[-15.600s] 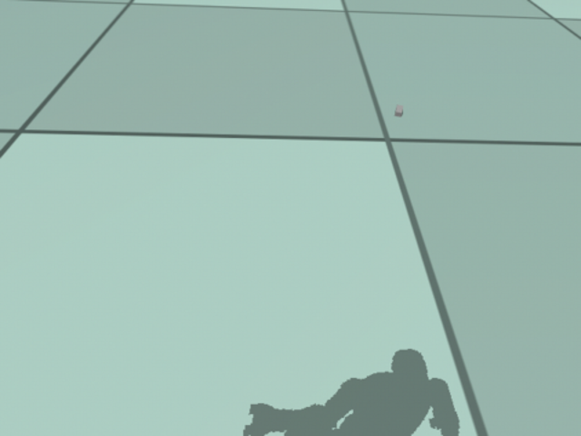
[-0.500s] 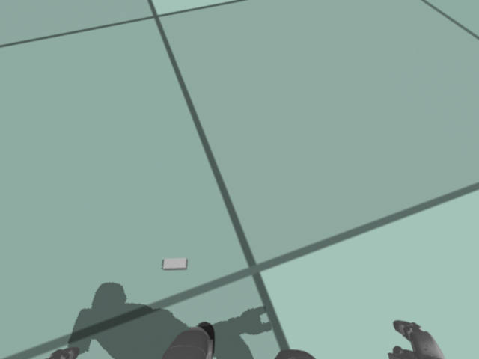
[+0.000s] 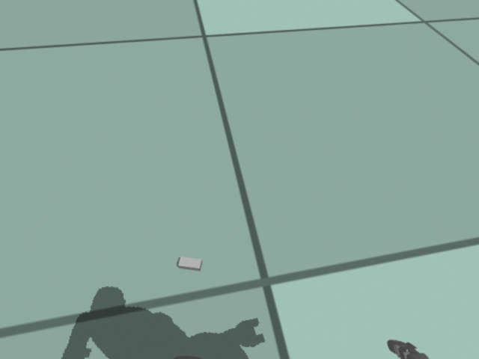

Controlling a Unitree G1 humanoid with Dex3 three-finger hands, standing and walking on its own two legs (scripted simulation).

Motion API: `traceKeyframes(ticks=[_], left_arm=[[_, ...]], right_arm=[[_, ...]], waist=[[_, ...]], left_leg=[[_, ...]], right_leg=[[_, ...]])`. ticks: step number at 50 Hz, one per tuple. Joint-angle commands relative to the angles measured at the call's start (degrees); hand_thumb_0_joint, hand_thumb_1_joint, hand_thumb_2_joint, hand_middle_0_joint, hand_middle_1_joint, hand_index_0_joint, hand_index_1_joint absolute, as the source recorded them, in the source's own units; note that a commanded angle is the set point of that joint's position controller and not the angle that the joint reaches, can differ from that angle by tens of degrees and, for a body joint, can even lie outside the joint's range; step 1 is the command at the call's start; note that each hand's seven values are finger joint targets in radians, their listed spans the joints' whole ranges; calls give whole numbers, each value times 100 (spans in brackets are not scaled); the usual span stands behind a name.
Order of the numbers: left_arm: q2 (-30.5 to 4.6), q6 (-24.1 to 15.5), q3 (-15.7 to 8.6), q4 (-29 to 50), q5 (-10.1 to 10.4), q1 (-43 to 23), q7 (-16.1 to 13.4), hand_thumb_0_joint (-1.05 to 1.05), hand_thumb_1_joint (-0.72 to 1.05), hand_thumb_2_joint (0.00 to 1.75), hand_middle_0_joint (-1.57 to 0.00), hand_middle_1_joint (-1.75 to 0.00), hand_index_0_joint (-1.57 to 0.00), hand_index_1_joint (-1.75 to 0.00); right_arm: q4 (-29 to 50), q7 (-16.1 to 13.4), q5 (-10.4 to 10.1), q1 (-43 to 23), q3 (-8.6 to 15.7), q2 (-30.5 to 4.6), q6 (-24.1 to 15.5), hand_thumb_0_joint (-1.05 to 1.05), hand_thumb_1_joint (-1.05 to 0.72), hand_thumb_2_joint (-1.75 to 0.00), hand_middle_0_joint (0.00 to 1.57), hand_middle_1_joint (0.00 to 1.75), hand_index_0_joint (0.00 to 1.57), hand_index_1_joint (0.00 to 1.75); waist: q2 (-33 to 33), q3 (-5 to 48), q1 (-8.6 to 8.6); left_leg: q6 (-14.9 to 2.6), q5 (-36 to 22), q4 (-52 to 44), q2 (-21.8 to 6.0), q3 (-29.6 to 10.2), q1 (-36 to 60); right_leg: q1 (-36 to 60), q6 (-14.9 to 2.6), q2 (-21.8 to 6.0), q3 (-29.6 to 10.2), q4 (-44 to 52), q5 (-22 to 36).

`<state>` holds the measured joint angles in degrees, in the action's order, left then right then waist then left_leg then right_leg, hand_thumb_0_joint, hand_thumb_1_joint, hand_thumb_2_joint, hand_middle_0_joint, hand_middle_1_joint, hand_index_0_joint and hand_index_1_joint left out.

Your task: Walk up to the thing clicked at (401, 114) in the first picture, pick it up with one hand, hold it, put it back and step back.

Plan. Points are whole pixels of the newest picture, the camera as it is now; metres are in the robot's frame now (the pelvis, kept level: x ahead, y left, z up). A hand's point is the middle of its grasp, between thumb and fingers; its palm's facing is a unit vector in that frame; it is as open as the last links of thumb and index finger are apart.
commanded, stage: walk up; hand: left
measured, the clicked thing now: (190, 263) +0.54 +0.23 -0.75
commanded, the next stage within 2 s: none
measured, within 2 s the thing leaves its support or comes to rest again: neither
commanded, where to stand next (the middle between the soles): +0.13 +0.02 m, yaw -5 degrees
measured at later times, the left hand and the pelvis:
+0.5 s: hand out of the picture +0.10 +0.28 -0.14, palm faces -0.07 -0.91 -0.40, open 7.4 cm; pelvis +0.02 +0.02 +0.00, yaw -3 degrees
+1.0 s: hand (102, 342) +0.15 +0.26 -0.13, palm faces -0.12 -0.93 -0.35, open 7.4 cm; pelvis +0.03 +0.02 +0.02, yaw -5 degrees
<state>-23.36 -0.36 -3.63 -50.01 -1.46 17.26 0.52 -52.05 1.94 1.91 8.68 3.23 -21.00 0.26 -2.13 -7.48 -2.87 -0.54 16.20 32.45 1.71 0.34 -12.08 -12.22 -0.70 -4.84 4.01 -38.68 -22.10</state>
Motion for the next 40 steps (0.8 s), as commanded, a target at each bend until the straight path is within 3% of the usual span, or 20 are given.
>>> traceKeyframes(ticks=[1, 3, 5, 9, 12, 13, 14, 15, 16, 17, 18, 21, 22, 23, 24, 25, 27, 29, 32, 40], left_arm=[[-1153, -146, -272, 578, 75, -471, -133, 0, 90, 90, -20, -30, -20, -30], [-1055, -174, -214, 341, 100, -89, -89, 0, 90, 90, -20, -30, -20, -30], [-1003, -194, -188, 145, 111, 198, -43, 0, 90, 90, -20, -30, -20, -30], [-955, -278, -168, 22, 84, 116, -105, 0, 90, 90, -20, -30, -20, -30], [-905, -351, -161, -182, 46, 371, -211, 0, 90, 90, -20, -30, -20, -30], [-1092, -378, -201, -190, 21, 283, -235, 0, 90, 90, -20, -30, -20, -30], [-1340, -420, -246, -146, -19, 166, -261, 0, 90, 90, -20, -30, -20, -30], [-1651, -416, -256, -109, 11, -64, -264, 0, 90, 90, -20, -30, -20, -30], [-1768, -388, -248, 21, -14, -547, -252, 0, 90, 90, -20, -30, -20, -30], [-1596, -363, -196, 96, -38, -735, -239, 0, 90, 90, -20, -30, -20, -30], [-1435, -354, -167, 99, -27, -856, -220, 0, 90, 90, -20, -30, -20, -30], [-1132, -317, -66, 43, 41, -1023, -187, 0, 90, 90, -20, -30, -20, -30], [-976, -304, -27, 33, 91, -888, -172, 0, 90, 90, -20, -30, -20, -30], [-887, -281, 1, -23, 139, -757, -165, 0, 90, 90, -20, -30, -20, -30], [-885, -249, 2, -126, 153, -706, -149, 0, 90, 90, -20, -30, -20, -30], [-945, -239, -5, -234, 138, -762, -140, 0, 90, 90, -20, -30, -20, -30], [-1002, -273, -7, -295, 129, -1026, -131, 0, 90, 90, -20, -30, -20, -30], [-1045, -281, 9, -328, 171, -1041, -154, 0, 90, 90, -20, -30, -20, -30], [-1009, -242, 47, -454, 167, -1167, -174, 0, 90, 90, -20, -30, -20, -30], [-948, -146, 122, -719, 141, -1434, -169, 0, 90, 90, -20, -30, -20, -30]], right_arm=[[382, -134, -66, 459, 485, -1855, -186, 0, -90, -90, 20, 30, 20, 30], [548, -137, -55, -90, 326, -1472, -174, 0, -90, -90, 20, 30, 20, 30], [620, -143, -40, -275, 260, -1398, -209, 0, -90, -90, 20, 30, 20, 30], [620, -113, -2, -265, 279, -1408, -120, 0, -90, -90, 20, 30, 20, 30], [683, -100, -132, -494, 206, -1232, 8, 0, -90, -90, 20, 30, 20, 30], [696, -102, -197, -464, 148, -1039, 34, 0, -90, -90, 20, 30, 20, 30], [705, -108, -254, -402, 96, -852, 49, 0, -90, -90, 20, 30, 20, 30], [640, -129, -240, -321, 108, -822, 120, 0, -90, -90, 20, 30, 20, 30], [476, -133, -194, -60, 194, -1010, 187, 0, -90, -90, 20, 30, 20, 30], [374, -131, -168, 8, 218, -1070, 192, 0, -90, -90, 20, 30, 20, 30], [304, -107, -182, 73, 207, -1059, 150, 0, -90, -90, 20, 30, 20, 30], [-2, -106, -146, 386, 208, -1055, 10, 0, -90, -90, 20, 30, 20, 30], [23, -126, -98, 261, 250, -1270, -51, 0, -90, -90, 20, 30, 20, 30], [101, -148, -90, -33, 251, -1358, -91, 0, -90, -90, 20, 30, 20, 30], [149, -147, -100, -378, 231, -1398, -110, 0, -90, -90, 20, 30, 20, 30], [81, -125, -140, -484, 202, -1385, -112, 0, -90, -90, 20, 30, 20, 30], [-64, -117, -150, -362, 139, -1170, -103, 0, -90, -90, 20, 30, 20, 30], [-174, -158, -130, -251, 117, -1192, -120, 0, -90, -90, 20, 30, 20, 30], [-312, -165, -164, -284, 124, -1211, -120, 0, -90, -90, 20, 30, 20, 30], [-489, -188, -143, -467, 164, -1193, -68, 0, -90, -90, 20, 30, 20, 30]], waist=[[1133, 590, 581], [1157, 233, 272], [1352, 69, 203], [1431, 269, 314], [1073, 579, 68], [657, 672, 73], [-47, 738, 138], [-437, 592, 190], [-575, 373, 324], [-538, 208, 392], [-582, 225, 466], [-483, 722, 552], [-31, 988, 431], [110, 1022, 245], [125, 950, 102], [141, 835, 101], [166, 809, 223], [405, 884, 248], [519, 990, 248], [480, 798, 289]], left_leg=[[-1594, 476, -1737, -2305, -2798, 360], [-1302, 235, -1735, -1755, -1758, 69], [-1042, -96, -1617, -1353, -1173, 60], [-989, -968, -1207, -1337, -889, -44], [-690, -1186, -344, -1114, -517, -310], [-444, -939, -80, -935, -407, -502], [-197, -507, 467, -577, -168, -698], [-24, 936, 946, -207, -105, -641], [-31, 1572, 1542, -281, -255, -136], [-64, 1675, 1384, -374, -420, -22], [-97, 1591, 826, -412, -426, -118], [-141, -59, -860, -557, -443, 476], [-290, -747, -1182, -907, -973, 592], [-443, -1150, -1272, -1197, -1259, 500], [-553, -805, -1223, -1330, -1278, 231], [-559, -412, -1165, -1249, -1074, -190], [-254, -565, -1188, -843, -657, -183], [-181, -1341, -1137, -793, -518, 108], [-197, -2037, -1090, -853, -415, 436], [-210, -1278, -1500, -918, -343, 452]], right_leg=[[-1219, -112, 303, -676, -1552, -1444], [-1120, -115, 270, -848, -1374, -1077], [-1155, -64, 291, -622, -878, -600], [-449, 64, 351, -247, 160, -121], [488, -7, 485, -180, 1453, 1210], [736, -95, 263, -612, 1542, 1811], [758, -347, -463, -1628, 1776, 2348], [13, -919, -1287, -2740, 2235, 1521], [-855, -1334, -1621, -2979, 2357, 830], [-1121, -1292, -1473, -2837, 2303, 575], [-848, -1089, -1187, -2386, 2118, 666], [-529, -465, -572, -1398, 1414, 1395], [-377, -249, -210, -1082, 821, 2042], [-287, -116, 115, -818, 598, 1916], [-128, -56, 246, -691, 892, 1243], [303, -54, 173, -706, 1132, 958], [563, -184, -61, -1005, 1233, 1756], [492, -221, -127, -944, 1111, 2506], [559, -190, -102, -799, 1217, 2734], [525, -108, -41, -755, 1434, 2342]])
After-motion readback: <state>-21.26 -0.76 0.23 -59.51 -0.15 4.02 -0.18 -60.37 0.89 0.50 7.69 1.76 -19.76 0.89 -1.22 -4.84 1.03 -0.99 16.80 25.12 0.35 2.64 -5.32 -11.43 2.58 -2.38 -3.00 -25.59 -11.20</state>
